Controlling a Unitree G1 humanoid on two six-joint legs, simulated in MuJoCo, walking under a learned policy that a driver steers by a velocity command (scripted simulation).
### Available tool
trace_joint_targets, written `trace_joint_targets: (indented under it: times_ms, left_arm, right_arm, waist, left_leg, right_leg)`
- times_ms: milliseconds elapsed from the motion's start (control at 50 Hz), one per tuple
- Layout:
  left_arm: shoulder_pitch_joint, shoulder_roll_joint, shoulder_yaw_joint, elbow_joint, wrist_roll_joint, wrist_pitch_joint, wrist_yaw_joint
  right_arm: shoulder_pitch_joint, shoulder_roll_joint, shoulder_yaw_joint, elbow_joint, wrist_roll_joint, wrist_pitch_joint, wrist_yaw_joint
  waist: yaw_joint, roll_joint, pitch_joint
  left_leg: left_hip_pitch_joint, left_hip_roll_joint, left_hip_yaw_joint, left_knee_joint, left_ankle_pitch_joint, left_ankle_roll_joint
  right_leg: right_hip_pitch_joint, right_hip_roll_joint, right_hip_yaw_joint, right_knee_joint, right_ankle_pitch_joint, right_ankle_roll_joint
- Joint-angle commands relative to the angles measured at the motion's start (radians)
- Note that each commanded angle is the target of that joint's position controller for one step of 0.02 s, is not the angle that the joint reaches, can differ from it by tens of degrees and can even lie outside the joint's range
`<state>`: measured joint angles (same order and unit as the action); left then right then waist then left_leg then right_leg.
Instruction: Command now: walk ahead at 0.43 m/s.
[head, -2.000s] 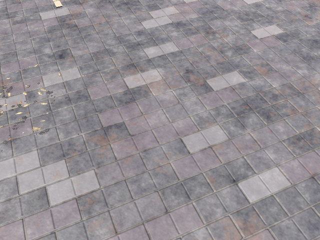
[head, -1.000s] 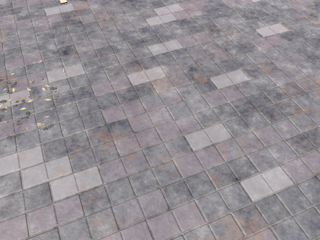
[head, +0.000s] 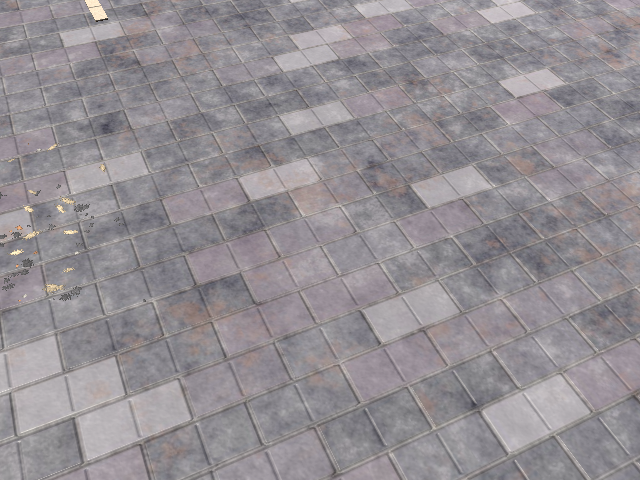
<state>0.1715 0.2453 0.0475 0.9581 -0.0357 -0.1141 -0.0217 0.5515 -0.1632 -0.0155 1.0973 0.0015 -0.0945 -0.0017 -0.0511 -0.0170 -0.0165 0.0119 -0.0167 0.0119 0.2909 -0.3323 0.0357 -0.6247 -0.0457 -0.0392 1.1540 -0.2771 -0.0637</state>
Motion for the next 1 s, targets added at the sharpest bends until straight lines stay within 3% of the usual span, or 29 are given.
trace_joint_targets:
  times_ms: [20, 40, 80, 140, 180, 200, 220, 240, 260, 280, 300, 320, 360, 400, 460, 540, 600, 620, 640, 660, 680, 700, 740, 760, 820, 880, 1000]
  left_arm:
    - [-0.169, -0.026, -0.019, -0.113, 0.010, -0.004, -0.019]
    - [-0.226, -0.037, -0.026, -0.135, 0.011, -0.001, -0.020]
    - [-0.283, -0.007, -0.024, -0.167, 0.006, 0.007, -0.020]
    - [-0.308, 0.059, -0.006, -0.201, 0.001, 0.003, -0.020]
    - [-0.177, 0.116, 0.023, -0.177, 0.001, -0.002, -0.014]
    - [-0.006, 0.157, 0.047, -0.128, -0.005, 0.000, -0.005]
    - [0.183, 0.216, 0.067, -0.088, 0.005, 0.005, 0.008]
    - [0.274, 0.305, 0.081, -0.059, 0.044, 0.008, 0.003]
    - [0.248, 0.212, 0.057, -0.052, 0.045, 0.009, -0.003]
    - [0.117, 0.156, 0.038, -0.065, 0.035, 0.006, -0.003]
    - [0.014, 0.109, 0.023, -0.082, 0.032, 0.002, -0.006]
    - [-0.038, 0.075, 0.013, -0.079, 0.036, -0.004, -0.015]
    - [-0.061, 0.049, 0.005, -0.052, 0.054, -0.012, -0.020]
    - [-0.057, 0.068, 0.005, -0.025, 0.062, -0.019, -0.015]
    - [-0.076, 0.099, 0.005, -0.009, 0.064, -0.012, 0.010]
    - [-0.012, 0.145, 0.012, 0.024, 0.047, 0.019, 0.026]
    - [-0.011, 0.123, 0.003, 0.036, 0.022, 0.038, 0.030]
    - [0.032, 0.089, -0.008, 0.051, 0.022, 0.041, 0.030]
    - [0.095, 0.058, -0.018, 0.057, 0.044, 0.039, 0.030]
    - [0.215, 0.018, -0.023, 0.080, 0.051, 0.041, 0.033]
    - [0.169, 0.034, -0.023, 0.078, 0.047, 0.056, 0.046]
    - [0.130, 0.058, -0.019, 0.070, 0.042, 0.072, 0.054]
    - [0.114, 0.087, -0.011, 0.083, 0.044, 0.095, 0.063]
    - [0.121, 0.083, -0.012, 0.089, 0.045, 0.099, 0.063]
    - [0.115, 0.077, -0.012, 0.102, 0.037, 0.092, 0.059]
    - [0.105, 0.070, -0.012, 0.114, 0.034, 0.092, 0.058]
    - [0.115, 0.059, -0.012, 0.140, 0.034, 0.106, 0.063]
  right_arm:
    - [0.009, -0.104, -0.003, -0.052, -0.008, 0.011, -0.020]
    - [0.003, -0.132, -0.008, -0.063, -0.008, 0.008, -0.027]
    - [0.035, -0.189, -0.024, -0.058, 0.005, -0.001, -0.033]
    - [0.041, -0.188, -0.035, -0.052, 0.019, -0.003, -0.032]
    - [0.016, -0.210, -0.047, -0.061, 0.006, 0.011, -0.029]
    - [-0.007, -0.205, -0.045, -0.073, -0.002, 0.021, -0.025]
    - [-0.037, -0.185, -0.034, -0.107, -0.014, 0.022, -0.018]
    - [0.128, -0.002, 0.009, -0.113, -0.006, 0.009, -0.008]
    - [0.108, -0.069, -0.007, -0.088, 0.026, -0.014, -0.006]
    - [0.006, -0.131, -0.028, -0.122, 0.050, -0.020, -0.009]
    - [-0.059, -0.142, -0.031, -0.135, 0.044, -0.017, -0.020]
    - [-0.084, -0.138, -0.041, -0.133, 0.029, -0.005, -0.030]
    - [-0.052, -0.102, -0.050, -0.127, 0.021, 0.025, -0.037]
    - [-0.053, -0.077, -0.051, -0.137, 0.014, 0.044, -0.041]
    - [-0.166, -0.076, -0.044, -0.185, -0.003, 0.053, -0.041]
    - [-0.280, -0.120, -0.049, -0.209, 0.001, 0.069, -0.030]
    - [-0.296, -0.142, -0.059, -0.205, -0.012, 0.073, -0.030]
    - [-0.291, -0.168, -0.066, -0.205, -0.020, 0.072, -0.033]
    - [-0.285, -0.227, -0.078, -0.212, -0.020, 0.073, -0.041]
    - [-0.325, -0.239, -0.073, -0.211, -0.017, 0.077, -0.044]
    - [-0.331, -0.170, -0.062, -0.199, -0.013, 0.075, -0.033]
    - [-0.370, -0.145, -0.057, -0.200, -0.010, 0.072, -0.025]
    - [-0.408, -0.144, -0.056, -0.205, -0.010, 0.063, -0.017]
    - [-0.398, -0.154, -0.060, -0.195, -0.005, 0.057, -0.018]
    - [-0.371, -0.149, -0.062, -0.169, 0.003, 0.053, -0.021]
    - [-0.374, -0.146, -0.064, -0.154, 0.003, 0.058, -0.023]
    - [-0.395, -0.136, -0.067, -0.130, 0.003, 0.075, -0.024]
  waist:
    - [0.008, 0.093, 0.169]
    - [-0.002, 0.099, 0.177]
    - [-0.002, 0.136, 0.182]
    - [0.030, 0.130, 0.177]
    - [0.112, 0.169, 0.058]
    - [0.194, 0.171, -0.044]
    - [0.268, 0.128, -0.181]
    - [0.171, -0.182, -0.402]
    - [0.184, -0.200, -0.416]
    - [0.141, -0.155, -0.203]
    - [0.103, -0.053, -0.108]
    - [0.066, -0.004, -0.055]
    - [0.014, -0.043, -0.029]
    - [-0.012, -0.055, -0.012]
    - [-0.016, -0.054, -0.023]
    - [0.028, -0.056, -0.053]
    - [0.013, -0.031, -0.026]
    - [0.015, 0.002, -0.016]
    - [0.058, 0.096, -0.037]
    - [0.140, 0.226, -0.064]
    - [0.102, 0.214, -0.059]
    - [0.104, 0.185, -0.025]
    - [0.096, 0.133, 0.008]
    - [0.095, 0.114, 0.001]
    - [0.077, 0.063, -0.035]
    - [0.069, 0.035, -0.054]
    - [0.070, 0.015, -0.022]
  left_leg:
    - [-0.051, 0.184, -0.114, -0.173, 0.426, 0.124]
    - [-0.128, 0.169, -0.088, -0.204, 0.403, 0.124]
    - [-0.146, 0.203, -0.094, -0.251, 0.394, 0.135]
    - [-0.016, 0.247, -0.105, -0.180, 0.576, 0.114]
    - [0.058, 0.254, -0.099, 0.015, 0.941, 0.088]
    - [0.014, 0.216, -0.077, 0.209, 1.014, 0.064]
    - [-0.212, 0.172, -0.073, 0.487, 0.767, 0.036]
    - [-0.541, -0.023, -0.059, 0.902, -0.003, -0.032]
    - [-0.599, -0.049, -0.201, 1.077, -0.234, -0.026]
    - [-0.667, -0.001, -0.173, 1.131, -0.197, -0.023]
    - [-0.628, 0.053, -0.131, 1.104, -0.127, -0.023]
    - [-0.569, 0.082, -0.110, 1.050, -0.097, -0.026]
    - [-0.443, 0.114, -0.096, 0.953, -0.062, -0.017]
    - [-0.410, 0.111, -0.080, 0.861, -0.024, -0.023]
    - [-0.378, 0.126, -0.065, 0.579, 0.111, -0.041]
    - [-0.311, 0.095, -0.039, 0.395, 0.218, -0.057]
    - [-0.220, 0.066, -0.014, 0.215, 0.259, -0.024]
    - [-0.170, 0.091, -0.045, 0.130, 0.354, -0.005]
    - [-0.097, 0.186, -0.141, 0.124, 0.563, 0.025]
    - [-0.091, 0.259, -0.211, 0.124, 0.547, 0.111]
    - [-0.171, 0.240, -0.231, 0.083, 0.338, 0.124]
    - [-0.230, 0.195, -0.206, 0.071, 0.219, 0.093]
    - [-0.268, 0.130, -0.135, 0.095, 0.223, 0.044]
    - [-0.253, 0.117, -0.119, 0.113, 0.275, 0.037]
    - [-0.177, 0.101, -0.088, 0.176, 0.474, 0.042]
    - [-0.142, 0.097, -0.078, 0.203, 0.555, 0.053]
    - [-0.160, 0.080, -0.059, 0.203, 0.506, 0.049]
  right_leg:
    - [-0.145, -0.022, -0.020, -0.260, 0.169, 0.027]
    - [-0.047, 0.000, -0.037, -0.375, 0.236, 0.036]
    - [0.057, 0.025, -0.043, -0.483, 0.285, 0.035]
    - [0.091, 0.039, -0.010, -0.602, 0.287, -0.003]
    - [0.265, 0.086, -0.021, -0.604, 0.238, -0.034]
    - [0.472, 0.098, -0.025, -0.614, 0.235, -0.058]
    - [0.800, -0.054, 0.132, -0.579, 0.195, -0.108]
    - [1.133, -0.363, 0.623, -0.678, 0.109, -0.280]
    - [1.047, -0.375, 0.818, -0.845, 0.167, -0.293]
    - [0.851, -0.348, 0.613, -0.841, 0.308, -0.243]
    - [0.670, -0.310, 0.432, -0.839, 0.492, -0.212]
    - [0.524, -0.260, 0.299, -0.856, 0.614, -0.186]
    - [0.366, -0.199, 0.163, -0.909, 0.660, -0.165]
    - [0.297, -0.187, 0.106, -0.940, 0.736, -0.189]
    - [0.281, -0.159, 0.030, -0.940, 0.746, -0.181]
    - [0.333, -0.169, 0.049, -0.925, 0.540, -0.167]
    - [0.326, -0.136, 0.069, -0.845, 0.277, -0.112]
    - [0.315, -0.096, 0.065, -0.797, 0.179, -0.064]
    - [0.283, -0.025, 0.021, -0.705, 0.046, -0.008]
    - [0.255, 0.037, -0.023, -0.680, -0.105, 0.034]
    - [0.317, 0.031, -0.016, -0.680, -0.082, 0.050]
    - [0.347, 0.025, -0.014, -0.703, -0.044, 0.052]
    - [0.371, 0.018, -0.013, -0.722, -0.014, 0.054]
    - [0.380, 0.011, -0.007, -0.729, 0.008, 0.055]
    - [0.389, -0.002, -0.001, -0.726, 0.096, 0.054]
    - [0.401, -0.007, -0.001, -0.716, 0.151, 0.060]
    - [0.413, -0.008, -0.004, -0.716, 0.151, 0.063]
